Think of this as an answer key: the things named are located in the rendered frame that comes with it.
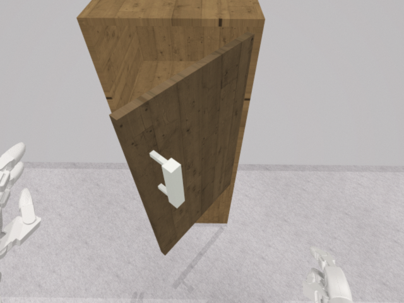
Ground right robot hand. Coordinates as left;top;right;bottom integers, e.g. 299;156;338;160
302;246;353;303

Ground cupboard door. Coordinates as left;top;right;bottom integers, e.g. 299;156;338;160
109;32;255;255

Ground left robot hand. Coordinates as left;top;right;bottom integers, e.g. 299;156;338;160
0;142;41;259

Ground handle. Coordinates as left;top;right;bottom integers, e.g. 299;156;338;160
150;150;185;208

